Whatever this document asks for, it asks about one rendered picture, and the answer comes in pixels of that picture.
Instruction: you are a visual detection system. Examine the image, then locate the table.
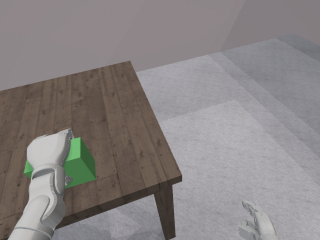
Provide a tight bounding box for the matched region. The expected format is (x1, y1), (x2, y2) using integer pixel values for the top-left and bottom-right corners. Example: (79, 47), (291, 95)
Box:
(0, 60), (182, 240)

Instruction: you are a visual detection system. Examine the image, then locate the right robot hand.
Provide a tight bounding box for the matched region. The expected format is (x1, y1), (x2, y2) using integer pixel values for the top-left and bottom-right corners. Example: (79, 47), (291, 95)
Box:
(238, 200), (277, 240)

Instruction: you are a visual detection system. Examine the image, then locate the left robot hand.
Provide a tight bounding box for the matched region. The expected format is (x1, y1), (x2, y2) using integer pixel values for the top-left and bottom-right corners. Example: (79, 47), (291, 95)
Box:
(27, 128), (75, 186)

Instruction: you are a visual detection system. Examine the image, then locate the left robot forearm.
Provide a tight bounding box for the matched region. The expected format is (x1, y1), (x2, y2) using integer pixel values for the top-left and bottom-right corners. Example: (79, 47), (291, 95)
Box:
(8, 164), (66, 240)

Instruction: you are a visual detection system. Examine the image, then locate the sponge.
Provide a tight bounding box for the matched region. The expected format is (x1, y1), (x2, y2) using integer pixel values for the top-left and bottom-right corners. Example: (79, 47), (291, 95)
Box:
(24, 137), (96, 189)

